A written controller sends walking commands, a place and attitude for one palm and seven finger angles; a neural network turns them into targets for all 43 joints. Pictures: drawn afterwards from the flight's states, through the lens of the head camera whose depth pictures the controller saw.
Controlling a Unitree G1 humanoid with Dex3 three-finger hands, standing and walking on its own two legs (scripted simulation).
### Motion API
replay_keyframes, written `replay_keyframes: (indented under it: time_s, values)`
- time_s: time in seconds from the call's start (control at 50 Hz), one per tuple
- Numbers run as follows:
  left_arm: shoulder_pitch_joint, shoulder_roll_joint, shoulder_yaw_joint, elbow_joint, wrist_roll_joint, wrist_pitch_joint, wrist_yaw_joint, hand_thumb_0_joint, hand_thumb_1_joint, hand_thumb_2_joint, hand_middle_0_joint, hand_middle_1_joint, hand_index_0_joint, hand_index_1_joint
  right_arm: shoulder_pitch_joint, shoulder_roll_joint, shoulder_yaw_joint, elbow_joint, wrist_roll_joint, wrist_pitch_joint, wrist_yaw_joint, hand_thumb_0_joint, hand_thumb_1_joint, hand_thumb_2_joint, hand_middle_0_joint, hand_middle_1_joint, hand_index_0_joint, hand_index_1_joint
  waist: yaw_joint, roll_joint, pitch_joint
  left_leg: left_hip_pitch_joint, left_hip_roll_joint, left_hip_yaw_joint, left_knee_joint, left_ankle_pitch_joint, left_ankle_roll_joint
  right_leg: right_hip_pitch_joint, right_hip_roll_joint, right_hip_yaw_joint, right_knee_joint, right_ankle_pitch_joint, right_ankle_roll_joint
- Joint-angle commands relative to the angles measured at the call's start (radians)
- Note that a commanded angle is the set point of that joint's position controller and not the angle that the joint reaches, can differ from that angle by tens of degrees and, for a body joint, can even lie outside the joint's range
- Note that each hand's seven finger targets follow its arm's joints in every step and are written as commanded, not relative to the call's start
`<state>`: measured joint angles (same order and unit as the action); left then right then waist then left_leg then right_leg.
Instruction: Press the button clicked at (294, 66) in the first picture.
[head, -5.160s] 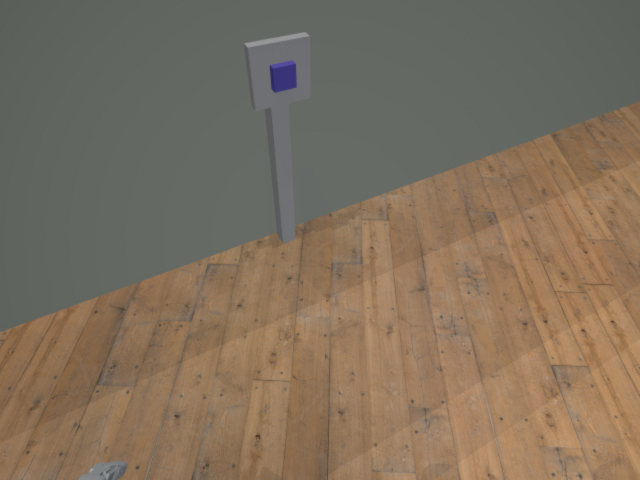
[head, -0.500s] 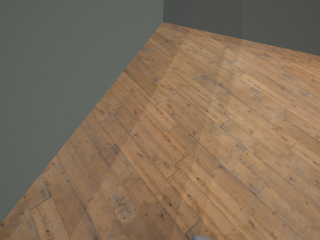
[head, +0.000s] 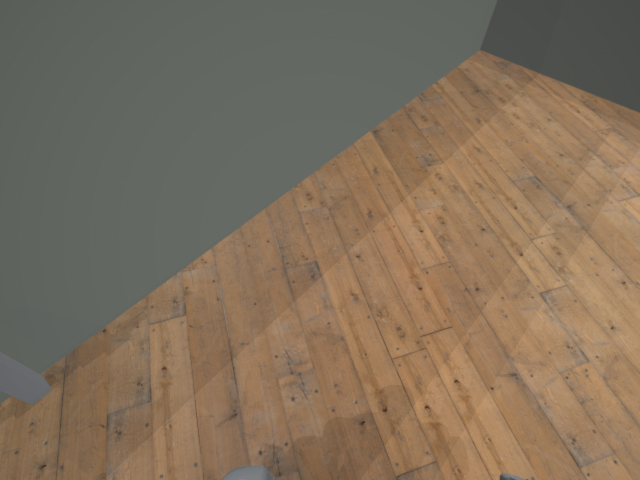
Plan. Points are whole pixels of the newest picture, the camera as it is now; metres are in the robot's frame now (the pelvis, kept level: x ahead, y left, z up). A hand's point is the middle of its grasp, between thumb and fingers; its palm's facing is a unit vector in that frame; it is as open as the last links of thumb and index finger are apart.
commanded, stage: turn to face it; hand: left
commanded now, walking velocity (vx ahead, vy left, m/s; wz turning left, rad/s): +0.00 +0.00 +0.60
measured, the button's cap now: out of the picture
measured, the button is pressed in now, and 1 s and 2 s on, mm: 0 0 0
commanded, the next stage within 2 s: take the last steps up to it in 1.44 s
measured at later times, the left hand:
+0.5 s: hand out of the picture +0.07 +0.23 -0.14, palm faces +0.27 -0.92 -0.29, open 7.4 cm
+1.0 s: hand out of the picture -0.14 +0.22 -0.19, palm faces +0.58 -0.77 -0.26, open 7.4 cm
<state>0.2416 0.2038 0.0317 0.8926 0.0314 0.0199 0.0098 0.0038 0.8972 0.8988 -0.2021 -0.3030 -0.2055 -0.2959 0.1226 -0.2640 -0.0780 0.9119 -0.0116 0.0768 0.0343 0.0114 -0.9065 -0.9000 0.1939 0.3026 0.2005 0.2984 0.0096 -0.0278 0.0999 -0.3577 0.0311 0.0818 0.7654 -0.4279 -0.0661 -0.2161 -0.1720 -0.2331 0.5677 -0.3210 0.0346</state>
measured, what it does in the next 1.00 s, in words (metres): steps on the spot, turning left: left foot, then right foot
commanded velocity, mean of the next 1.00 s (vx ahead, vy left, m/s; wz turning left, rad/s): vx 0.00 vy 0.00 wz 0.58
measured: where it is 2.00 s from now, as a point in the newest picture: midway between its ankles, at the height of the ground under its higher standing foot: outside the picture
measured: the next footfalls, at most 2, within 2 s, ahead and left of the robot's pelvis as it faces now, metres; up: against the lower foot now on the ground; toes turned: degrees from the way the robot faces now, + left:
left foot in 0.04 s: +0.04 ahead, +0.12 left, +0.00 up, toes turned +8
right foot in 0.50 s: +0.07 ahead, -0.11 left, +0.00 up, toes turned +15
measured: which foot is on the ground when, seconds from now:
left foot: up 0.00-0.02, down 0.04-0.50, up 0.52-0.92, down 0.94-1.00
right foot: down 0.00-0.04, up 0.06-0.48, down 0.50-0.94, up 0.96-1.00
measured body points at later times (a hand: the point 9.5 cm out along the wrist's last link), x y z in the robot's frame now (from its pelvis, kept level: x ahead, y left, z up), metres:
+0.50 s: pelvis +0.00 +0.00 +0.00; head +0.03 -0.01 +0.45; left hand +0.05 +0.28 -0.12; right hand +0.12 -0.24 -0.15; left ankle +0.00 +0.12 -0.73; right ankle +0.03 -0.12 -0.73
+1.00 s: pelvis -0.04 +0.02 -0.01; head -0.02 +0.07 +0.44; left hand -0.17 +0.26 -0.17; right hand +0.22 -0.13 -0.12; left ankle -0.08 +0.10 -0.73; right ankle +0.02 -0.12 -0.70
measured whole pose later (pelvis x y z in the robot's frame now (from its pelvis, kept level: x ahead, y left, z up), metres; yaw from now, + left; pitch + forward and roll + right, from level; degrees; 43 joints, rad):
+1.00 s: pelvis -0.04 +0.02 -0.01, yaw +34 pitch +0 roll +0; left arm 0.26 0.29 0.07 0.93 0.02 0.07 0.02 0.01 0.90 0.90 -0.20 -0.30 -0.20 -0.30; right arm 0.11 -0.26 -0.06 0.89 -0.01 0.03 0.03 0.01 -0.91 -0.90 0.19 0.30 0.20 0.30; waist 0.02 -0.06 0.10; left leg -0.31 0.00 0.08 0.64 -0.32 0.04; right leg -0.37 -0.17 -0.13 0.92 -0.53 0.08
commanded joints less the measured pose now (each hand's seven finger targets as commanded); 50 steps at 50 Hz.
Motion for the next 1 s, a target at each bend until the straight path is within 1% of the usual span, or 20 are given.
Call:
replay_keyframes:
  time_s: [0.0, 0.02, 0.04, 0.06, 0.14, 0.34, 0.44, 0.46, 0.48, 0.5, 0.54, 0.58, 0.62, 0.8, 0.86, 0.88, 0.9, 0.92, 0.94, 0.98]
  values:
    - [0.033, 0.227, 0.083, -0.052, -0.017, -0.005, 0.01, 0.0, 0.9, 0.9, -0.2, -0.3, -0.2, -0.3, 0.049, -0.124, -0.028, -0.079, -0.004, -0.055, -0.004, 0.0, -0.9, -0.9, 0.2, 0.3, 0.2, 0.3, -0.03, -0.068, -0.208, 0.265, 0.025, -0.015, -0.369, 0.3, 0.048, 0.004, -0.157, 0.058, 0.133, 0.438, -0.031]
    - [0.013, 0.166, 0.072, -0.093, -0.023, -0.002, 0.001, 0.0, 0.9, 0.9, -0.2, -0.3, -0.2, -0.3, 0.118, -0.245, -0.058, -0.079, -0.01, -0.063, -0.009, 0.0, -0.9, -0.9, 0.2, 0.3, 0.2, 0.3, -0.073, 0.254, -0.242, 0.46, 0.282, -0.357, -0.393, 0.642, 0.159, -0.293, -0.018, 0.023, 0.368, -0.057, 0.051]
    - [-0.053, 0.135, 0.055, -0.134, -0.014, 0.002, 0.003, 0.0, 0.9, 0.9, -0.2, -0.3, -0.2, -0.3, 0.19, -0.295, -0.069, -0.052, -0.002, -0.056, -0.015, 0.0, -0.9, -0.9, 0.2, 0.3, 0.2, 0.3, -0.104, 0.317, -0.231, 0.432, 0.403, -0.442, -0.383, 0.862, 0.268, -0.402, 0.026, 0.11, 0.515, -0.356, 0.063]
    - [-0.107, 0.143, 0.059, -0.126, -0.011, 0.014, 0.014, 0.0, 0.9, 0.9, -0.2, -0.3, -0.2, -0.3, 0.204, -0.259, -0.063, -0.035, -0.002, -0.061, -0.029, 0.0, -0.9, -0.9, 0.2, 0.3, 0.2, 0.3, -0.117, 0.305, -0.231, 0.367, 0.361, -0.435, -0.388, 0.775, 0.267, -0.402, 0.021, 0.197, 0.584, -0.306, 0.055]
    - [-0.053, 0.146, 0.071, -0.062, -0.012, 0.012, -0.004, 0.0, 0.9, 0.9, -0.2, -0.3, -0.2, -0.3, 0.023, -0.168, -0.031, -0.087, -0.006, -0.069, -0.04, 0.0, -0.9, -0.9, 0.2, 0.3, 0.2, 0.3, -0.024, 0.169, -0.151, 0.225, 0.199, -0.285, -0.428, 0.56, 0.203, -0.347, 0.037, 0.219, 0.597, -0.065, 0.061]
    - [-0.116, 0.129, 0.059, -0.109, -0.02, 0.01, 0.009, 0.0, 0.9, 0.9, -0.2, -0.3, -0.2, -0.3, 0.084, -0.174, -0.045, -0.066, -0.012, -0.056, -0.036, 0.0, -0.9, -0.9, 0.2, 0.3, 0.2, 0.3, -0.051, 0.164, -0.143, 0.211, 0.183, -0.446, -0.422, 0.467, 0.246, -0.254, 0.11, 0.236, 0.3, -0.112, 0.061]
    - [-0.006, 0.134, 0.06, -0.101, -0.029, -0.009, 0.017, 0.0, 0.9, 0.9, -0.2, -0.3, -0.2, -0.3, 0.035, -0.169, -0.052, -0.082, -0.008, -0.047, -0.032, 0.0, -0.9, -0.9, 0.2, 0.3, 0.2, 0.3, 0.007, 0.155, -0.167, 0.06, 0.113, -0.475, -0.323, 0.481, 0.194, 0.023, 0.154, 0.215, -0.055, 0.029, 0.037]
    - [0.03, 0.167, 0.066, -0.096, -0.025, -0.018, 0.021, 0.0, 0.9, 0.9, -0.2, -0.3, -0.2, -0.3, 0.036, -0.141, -0.049, -0.086, 0.0, -0.048, -0.028, 0.0, -0.9, -0.9, 0.2, 0.3, 0.2, 0.3, 0.026, 0.091, -0.184, -0.032, 0.066, -0.442, -0.251, 0.376, 0.146, 0.152, 0.099, 0.257, -0.204, 0.1, 0.024]
    - [0.048, 0.255, 0.083, -0.1, -0.009, -0.028, 0.029, 0.0, 0.9, 0.9, -0.2, -0.3, -0.2, -0.3, 0.069, -0.068, -0.038, -0.097, 0.01, -0.05, -0.023, 0.0, -0.9, -0.9, 0.2, 0.3, 0.2, 0.3, 0.03, -0.173, -0.2, -0.225, -0.064, -0.273, -0.044, 0.081, 0.062, 0.291, -0.158, 0.51, -0.322, 0.086, -0.056]
    - [0.017, 0.298, 0.08, -0.119, -0.007, -0.021, 0.026, 0.0, 0.9, 0.9, -0.2, -0.3, -0.2, -0.3, 0.076, -0.072, -0.04, -0.115, -0.004, -0.05, -0.025, 0.0, -0.9, -0.9, 0.2, 0.3, 0.2, 0.3, 0.017, -0.243, -0.178, -0.269, -0.115, -0.161, 0.18, -0.159, 0.023, 0.189, -0.332, 0.608, -0.32, 0.162, -0.158]
    - [-0.063, 0.227, 0.071, -0.132, -0.016, -0.023, 0.029, 0.0, 0.9, 0.9, -0.2, -0.3, -0.2, -0.3, 0.056, -0.103, -0.051, -0.084, -0.013, -0.026, -0.018, 0.0, -0.9, -0.9, 0.2, 0.3, 0.2, 0.3, -0.011, -0.184, -0.093, -0.228, -0.042, -0.178, 0.407, -0.075, 0.022, 0.017, -0.248, 0.511, -0.324, 0.124, -0.165]
    - [-0.115, 0.174, 0.051, -0.135, -0.014, -0.029, 0.024, 0.0, 0.9, 0.9, -0.2, -0.3, -0.2, -0.3, 0.078, -0.08, -0.043, -0.053, -0.013, -0.021, -0.004, 0.0, -0.9, -0.9, 0.2, 0.3, 0.2, 0.3, -0.044, -0.112, -0.041, -0.239, -0.015, -0.134, 0.471, 0.039, 0.001, 0.013, -0.159, 0.313, -0.268, 0.252, -0.138]
    - [-0.079, 0.166, 0.05, -0.12, -0.011, -0.033, 0.025, 0.0, 0.9, 0.9, -0.2, -0.3, -0.2, -0.3, 0.07, -0.069, -0.037, -0.051, -0.008, -0.019, 0.0, 0.0, -0.9, -0.9, 0.2, 0.3, 0.2, 0.3, -0.03, -0.129, -0.054, -0.23, -0.008, -0.104, 0.439, 0.054, -0.013, 0.057, -0.147, 0.247, -0.247, 0.361, -0.13]
    - [0.039, 0.244, 0.072, -0.061, 0.0, -0.017, 0.02, 0.0, 0.9, 0.9, -0.2, -0.3, -0.2, -0.3, -0.063, -0.055, -0.008, -0.083, 0.002, -0.028, 0.002, 0.0, -0.9, -0.9, 0.2, 0.3, 0.2, 0.3, 0.042, -0.201, -0.111, -0.086, -0.006, 0.009, 0.056, -0.03, -0.005, 0.149, -0.203, 0.167, -0.164, 0.512, -0.155]
    - [0.024, 0.252, 0.081, -0.05, -0.004, -0.008, 0.016, 0.0, 0.9, 0.9, -0.2, -0.3, -0.2, -0.3, 0.002, -0.067, -0.008, -0.076, 0.001, -0.043, -0.004, 0.0, -0.9, -0.9, 0.2, 0.3, 0.2, 0.3, 0.006, -0.181, -0.155, 0.061, -0.024, 0.037, -0.194, 0.085, 0.017, 0.126, -0.191, 0.106, -0.048, 0.508, -0.101]
    - [0.017, 0.246, 0.081, -0.051, -0.014, -0.003, 0.013, 0.0, 0.9, 0.9, -0.2, -0.3, -0.2, -0.3, 0.058, -0.1, -0.016, -0.063, -0.002, -0.051, -0.003, 0.0, -0.9, -0.9, 0.2, 0.3, 0.2, 0.3, -0.027, -0.118, -0.182, 0.196, -0.011, 0.022, -0.337, 0.229, 0.029, 0.048, -0.172, 0.065, 0.058, 0.438, -0.054]
    - [0.03, 0.197, 0.076, -0.074, -0.021, 0.003, 0.007, 0.0, 0.9, 0.9, -0.2, -0.3, -0.2, -0.3, 0.117, -0.207, -0.041, -0.057, -0.008, -0.061, -0.008, 0.0, -0.9, -0.9, 0.2, 0.3, 0.2, 0.3, -0.061, 0.134, -0.232, 0.391, 0.171, -0.228, -0.395, 0.448, 0.108, -0.175, -0.075, 0.026, 0.272, 0.152, 0.017]
    - [-0.021, 0.132, 0.05, -0.119, -0.018, 0.006, 0.003, 0.0, 0.9, 0.9, -0.2, -0.3, -0.2, -0.3, 0.178, -0.299, -0.061, -0.053, -0.002, -0.058, -0.013, 0.0, -0.9, -0.9, 0.2, 0.3, 0.2, 0.3, -0.092, 0.356, -0.226, 0.432, 0.387, -0.462, -0.408, 0.789, 0.221, -0.383, 0.022, 0.07, 0.461, -0.362, 0.068]
    - [-0.077, 0.153, 0.051, -0.124, -0.011, 0.018, 0.013, 0.0, 0.9, 0.9, -0.2, -0.3, -0.2, -0.3, 0.216, -0.279, -0.058, -0.027, -0.002, -0.059, -0.023, 0.0, -0.9, -0.9, 0.2, 0.3, 0.2, 0.3, -0.117, 0.274, -0.233, 0.365, 0.387, -0.46, -0.407, 0.697, 0.264, -0.381, 0.024, 0.178, 0.557, -0.341, 0.051]
    - [-0.107, 0.154, 0.061, -0.087, -0.015, 0.018, 0.007, 0.0, 0.9, 0.9, -0.2, -0.3, -0.2, -0.3, 0.097, -0.212, -0.038, -0.054, -0.008, -0.058, -0.041, 0.0, -0.9, -0.9, 0.2, 0.3, 0.2, 0.3, -0.073, 0.244, -0.118, 0.223, 0.278, -0.382, -0.439, 0.517, 0.238, -0.39, 0.022, 0.225, 0.615, -0.179, 0.048]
